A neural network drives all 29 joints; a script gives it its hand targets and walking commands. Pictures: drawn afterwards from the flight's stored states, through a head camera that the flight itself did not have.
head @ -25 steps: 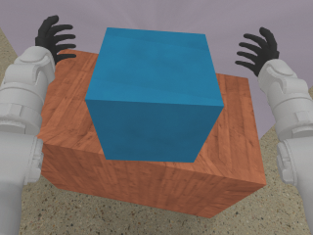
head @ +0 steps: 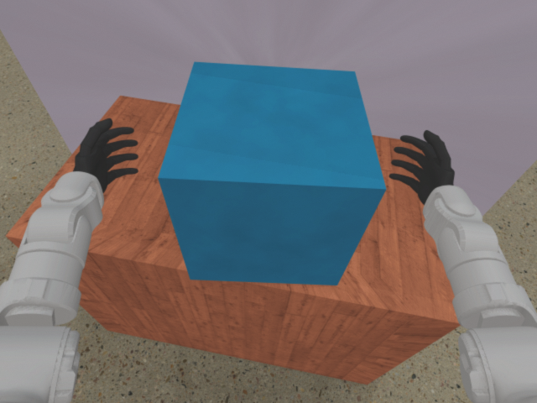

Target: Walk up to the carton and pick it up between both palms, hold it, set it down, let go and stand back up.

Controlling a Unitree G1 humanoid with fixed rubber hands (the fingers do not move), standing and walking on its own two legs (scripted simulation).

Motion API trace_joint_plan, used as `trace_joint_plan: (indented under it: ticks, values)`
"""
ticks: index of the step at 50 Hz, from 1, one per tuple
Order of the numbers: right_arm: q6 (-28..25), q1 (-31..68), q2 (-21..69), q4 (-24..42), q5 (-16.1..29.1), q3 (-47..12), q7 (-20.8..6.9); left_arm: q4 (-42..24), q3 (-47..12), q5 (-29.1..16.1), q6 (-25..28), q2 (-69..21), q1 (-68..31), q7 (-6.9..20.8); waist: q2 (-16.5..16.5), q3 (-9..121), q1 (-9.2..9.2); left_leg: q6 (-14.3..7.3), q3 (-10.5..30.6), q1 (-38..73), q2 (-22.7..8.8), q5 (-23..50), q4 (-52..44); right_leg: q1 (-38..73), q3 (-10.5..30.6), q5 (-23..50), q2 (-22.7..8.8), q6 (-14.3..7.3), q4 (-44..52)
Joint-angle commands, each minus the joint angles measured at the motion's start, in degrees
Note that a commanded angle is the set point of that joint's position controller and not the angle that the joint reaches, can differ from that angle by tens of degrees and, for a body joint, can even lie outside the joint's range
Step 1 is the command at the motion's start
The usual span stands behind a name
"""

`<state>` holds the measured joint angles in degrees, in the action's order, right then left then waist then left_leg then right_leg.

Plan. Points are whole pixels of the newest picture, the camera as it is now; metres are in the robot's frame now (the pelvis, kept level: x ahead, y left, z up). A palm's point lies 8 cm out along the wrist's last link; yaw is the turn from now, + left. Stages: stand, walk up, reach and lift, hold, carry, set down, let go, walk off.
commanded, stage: set down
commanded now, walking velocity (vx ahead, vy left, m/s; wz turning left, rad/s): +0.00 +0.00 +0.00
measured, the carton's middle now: (269, 179) +0.51 -0.02 +0.01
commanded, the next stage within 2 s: none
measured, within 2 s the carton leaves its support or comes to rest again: neither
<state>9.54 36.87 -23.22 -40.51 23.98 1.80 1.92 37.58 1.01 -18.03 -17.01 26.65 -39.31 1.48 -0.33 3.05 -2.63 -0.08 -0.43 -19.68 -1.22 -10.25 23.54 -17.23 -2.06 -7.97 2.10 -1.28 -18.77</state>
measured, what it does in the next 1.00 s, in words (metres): stands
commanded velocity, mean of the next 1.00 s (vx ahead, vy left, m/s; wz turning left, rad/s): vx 0.00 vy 0.00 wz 0.00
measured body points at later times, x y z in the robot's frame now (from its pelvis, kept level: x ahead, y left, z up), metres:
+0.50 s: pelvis +0.01 +0.00 +0.00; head +0.02 +0.01 +0.45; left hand +0.37 +0.24 +0.07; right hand +0.34 -0.26 +0.06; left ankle +0.01 +0.11 -0.74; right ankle +0.01 -0.10 -0.74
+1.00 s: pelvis +0.02 +0.00 +0.00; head +0.02 +0.01 +0.45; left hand +0.30 +0.25 +0.01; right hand +0.28 -0.25 +0.01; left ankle +0.01 +0.11 -0.74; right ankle +0.01 -0.10 -0.74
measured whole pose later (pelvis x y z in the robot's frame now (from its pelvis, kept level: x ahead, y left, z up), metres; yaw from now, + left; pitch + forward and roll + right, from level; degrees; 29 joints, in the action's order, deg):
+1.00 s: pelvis +0.02 +0.00 +0.00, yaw +0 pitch +0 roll -1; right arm -7.9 -1.6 -15.3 -25.7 18.6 2.1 1.5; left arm 30.2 -1.3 -16.1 9.6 19.4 -2.2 2.7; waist 0.1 -0.1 -0.3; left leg -0.3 -1.1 -10.0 -0.6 -13.1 23.5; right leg -8.6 -1.3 -11.8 1.5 -1.1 -20.6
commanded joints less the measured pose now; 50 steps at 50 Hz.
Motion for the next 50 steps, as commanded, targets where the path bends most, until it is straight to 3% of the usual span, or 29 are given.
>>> trace_joint_plan:
  ticks: [1,11,25,42,50]
  values:
    - [-2.27,20.13,-13.78,11.32,0.01,3.8,-0.12,-13.73,4.72,0.77,1.99,10.56,-22.59,0.15,2.02,33.16,-1.06,0.71,0.89,20.45,1.26,19.98,0.78,9.24,0.16,17.68,0.92,2.68,0.11]
    - [-4.0,7.26,-9.5,13.18,-0.07,2.65,-0.92,-13.28,4.47,2.88,4.89,6.57,-10.62,1.11,1.96,20.19,0.43,0.53,0.78,18.23,1.58,14.63,-2.1,9.38,1.15,10.11,0.05,2.27,2.14]
    - [-9.28,-7.64,-7.22,23.83,-3.07,5.01,-0.43,-22.06,5.1,2.51,11.29,4.67,4.21,0.59,1.22,19.86,1.16,1.22,0.63,20.57,1.66,19.04,-1.43,10.72,2.05,13.74,0.22,1.89,1.14]
    - [-16.53,-24.93,-1.72,25.71,-4.87,3.9,-0.46,-18.93,2.0,2.09,24.09,1.68,21.17,1.18,1.23,10.63,2.39,1.83,1.52,18.03,1.62,15.82,-1.87,9.59,3.19,9.34,-0.87,0.52,1.62]
    - [-22.16,-30.16,0.45,21.85,-5.83,2.98,-0.41,-14.65,0.2,1.69,32.97,1.41,27.21,1.26,1.91,8.44,2.13,2.19,2.21,16.18,1.19,14.75,-0.31,8.56,3.57,7.8,-1.23,0.02,-0.02]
